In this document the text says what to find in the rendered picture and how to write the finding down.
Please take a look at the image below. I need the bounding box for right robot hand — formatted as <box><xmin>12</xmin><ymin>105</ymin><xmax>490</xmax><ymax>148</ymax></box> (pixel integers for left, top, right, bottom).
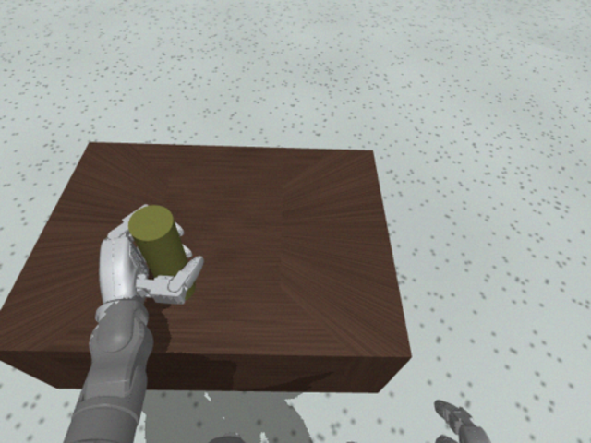
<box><xmin>434</xmin><ymin>400</ymin><xmax>491</xmax><ymax>443</ymax></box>

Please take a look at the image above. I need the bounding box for left robot hand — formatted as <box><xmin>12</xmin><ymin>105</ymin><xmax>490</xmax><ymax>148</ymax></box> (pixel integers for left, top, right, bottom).
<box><xmin>99</xmin><ymin>205</ymin><xmax>204</xmax><ymax>305</ymax></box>

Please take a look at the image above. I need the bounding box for can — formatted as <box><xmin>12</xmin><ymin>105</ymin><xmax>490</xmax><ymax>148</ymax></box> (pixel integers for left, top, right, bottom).
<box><xmin>128</xmin><ymin>205</ymin><xmax>196</xmax><ymax>300</ymax></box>

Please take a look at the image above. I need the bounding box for left robot arm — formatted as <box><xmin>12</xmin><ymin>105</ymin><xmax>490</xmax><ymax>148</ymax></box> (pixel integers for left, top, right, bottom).
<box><xmin>64</xmin><ymin>299</ymin><xmax>153</xmax><ymax>443</ymax></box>

